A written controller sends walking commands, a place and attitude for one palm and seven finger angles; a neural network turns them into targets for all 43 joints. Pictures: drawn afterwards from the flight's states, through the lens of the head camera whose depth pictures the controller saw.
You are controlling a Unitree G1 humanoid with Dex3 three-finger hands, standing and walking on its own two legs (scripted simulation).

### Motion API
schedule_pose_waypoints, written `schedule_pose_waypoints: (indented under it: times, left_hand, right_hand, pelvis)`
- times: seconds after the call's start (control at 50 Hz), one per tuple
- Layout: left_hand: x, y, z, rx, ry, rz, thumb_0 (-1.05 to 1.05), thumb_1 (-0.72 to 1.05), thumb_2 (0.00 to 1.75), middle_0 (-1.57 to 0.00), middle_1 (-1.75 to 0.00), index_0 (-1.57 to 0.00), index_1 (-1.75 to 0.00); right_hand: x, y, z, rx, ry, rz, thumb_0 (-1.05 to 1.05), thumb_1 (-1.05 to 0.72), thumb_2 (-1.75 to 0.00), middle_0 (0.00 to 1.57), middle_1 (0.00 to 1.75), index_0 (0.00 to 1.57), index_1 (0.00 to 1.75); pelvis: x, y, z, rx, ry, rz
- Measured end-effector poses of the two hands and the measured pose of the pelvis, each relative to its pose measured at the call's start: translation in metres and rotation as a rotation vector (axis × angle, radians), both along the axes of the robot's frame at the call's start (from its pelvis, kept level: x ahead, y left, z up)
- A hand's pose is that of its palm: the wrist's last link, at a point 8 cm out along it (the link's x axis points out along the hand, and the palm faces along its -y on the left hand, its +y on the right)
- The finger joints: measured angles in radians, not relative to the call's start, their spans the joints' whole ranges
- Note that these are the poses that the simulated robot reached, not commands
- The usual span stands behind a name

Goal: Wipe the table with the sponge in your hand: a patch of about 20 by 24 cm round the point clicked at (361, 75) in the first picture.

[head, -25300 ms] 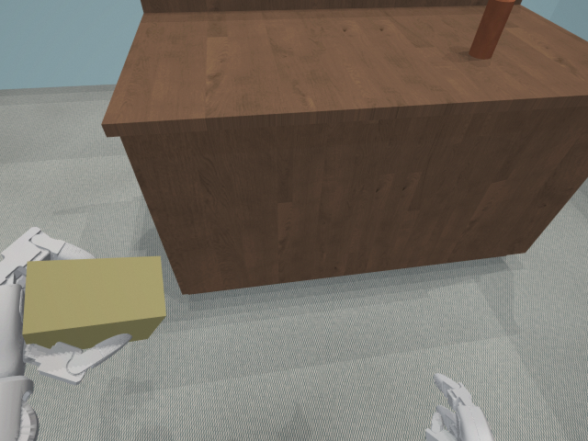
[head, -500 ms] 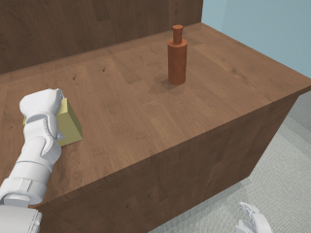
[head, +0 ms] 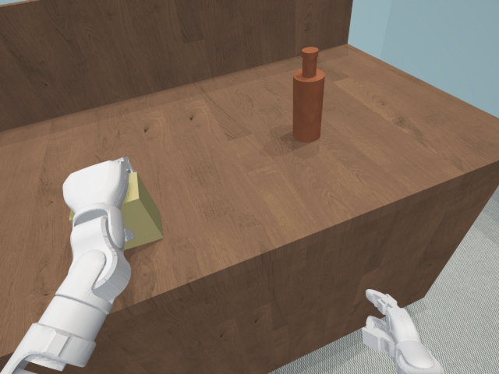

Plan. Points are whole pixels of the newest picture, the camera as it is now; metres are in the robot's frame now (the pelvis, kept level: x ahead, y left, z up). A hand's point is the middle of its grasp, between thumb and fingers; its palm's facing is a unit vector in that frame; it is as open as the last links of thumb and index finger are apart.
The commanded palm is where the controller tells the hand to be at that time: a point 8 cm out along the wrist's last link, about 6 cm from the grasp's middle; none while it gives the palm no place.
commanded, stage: wipe back along the middle lane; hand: left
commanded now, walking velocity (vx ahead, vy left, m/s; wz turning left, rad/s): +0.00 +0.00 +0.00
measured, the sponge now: (125, 221) +0.32 +0.27 +0.09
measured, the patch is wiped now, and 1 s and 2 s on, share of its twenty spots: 0.50 0.75 0.85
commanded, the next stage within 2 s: slide across to the third lane in 0.34 s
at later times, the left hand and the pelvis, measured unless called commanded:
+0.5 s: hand (118, 227) +0.27 +0.24 +0.14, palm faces +0.18 -0.09 -0.98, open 10.4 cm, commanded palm +0.24 +0.22 +0.17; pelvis -0.01 -0.01 +0.00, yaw -1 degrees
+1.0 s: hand (167, 218) +0.29 +0.17 +0.14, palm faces +0.14 -0.12 -0.98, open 10.4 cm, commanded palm +0.27 +0.16 +0.20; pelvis -0.03 -0.04 +0.00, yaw -1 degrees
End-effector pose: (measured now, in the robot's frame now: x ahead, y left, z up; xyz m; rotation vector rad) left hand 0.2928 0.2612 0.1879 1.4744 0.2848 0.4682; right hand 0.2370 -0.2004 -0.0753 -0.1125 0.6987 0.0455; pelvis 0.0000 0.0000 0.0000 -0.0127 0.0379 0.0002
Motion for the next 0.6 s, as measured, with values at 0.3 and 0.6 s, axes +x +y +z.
schedule_pose_waypoints:
  times: [0.3, 0.6]
  left_hand:
    - [-0.023, -0.013, 0.001, -0.026, -0.017, -0.008, 0.00, -0.50, 1.03, -0.65, -1.34, -0.68, -1.34]
    - [-0.048, -0.030, 0.001, -0.055, -0.047, -0.005, 0.00, -0.50, 1.03, -0.65, -1.34, -0.68, -1.34]
  right_hand:
    - [0.015, 0.007, 0.017, 0.023, -0.078, 0.038, 0.01, -0.91, -0.90, 0.20, 0.30, 0.20, 0.30]
    - [0.000, -0.010, 0.012, 0.004, -0.070, 0.022, 0.01, -0.91, -0.90, 0.20, 0.30, 0.20, 0.30]
  pelvis:
    - [-0.002, -0.005, -0.001, 0.002, -0.019, -0.011]
    - [-0.014, -0.017, -0.002, 0.009, -0.047, -0.010]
